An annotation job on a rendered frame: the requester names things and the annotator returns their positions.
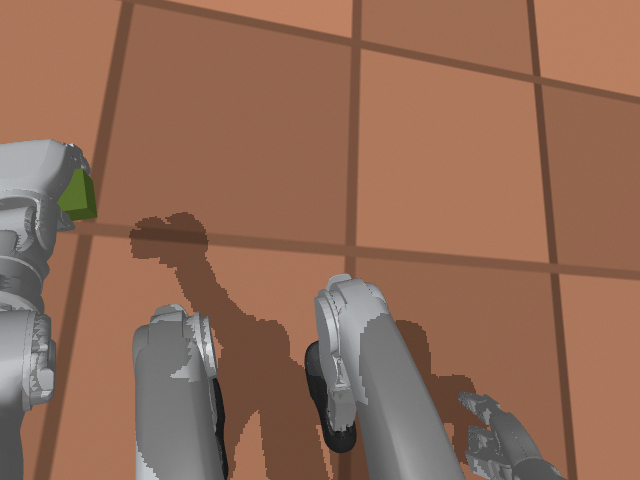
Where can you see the small box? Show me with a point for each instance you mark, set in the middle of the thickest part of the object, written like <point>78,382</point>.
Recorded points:
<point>78,200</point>

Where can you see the right robot hand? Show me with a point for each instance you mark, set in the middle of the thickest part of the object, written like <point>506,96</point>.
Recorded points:
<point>493,454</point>

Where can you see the right robot arm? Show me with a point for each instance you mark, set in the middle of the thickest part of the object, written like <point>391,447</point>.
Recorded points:
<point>535,469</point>

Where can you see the left robot foot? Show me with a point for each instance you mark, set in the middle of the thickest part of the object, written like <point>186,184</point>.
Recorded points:
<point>219,434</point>

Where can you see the left robot hand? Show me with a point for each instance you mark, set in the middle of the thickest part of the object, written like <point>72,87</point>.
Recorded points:
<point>42,166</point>

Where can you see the left robot arm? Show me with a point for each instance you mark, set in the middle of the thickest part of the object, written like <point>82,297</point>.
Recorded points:
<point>28,229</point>

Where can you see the right robot foot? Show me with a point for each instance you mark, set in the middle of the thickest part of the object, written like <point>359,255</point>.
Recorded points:
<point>337,441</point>

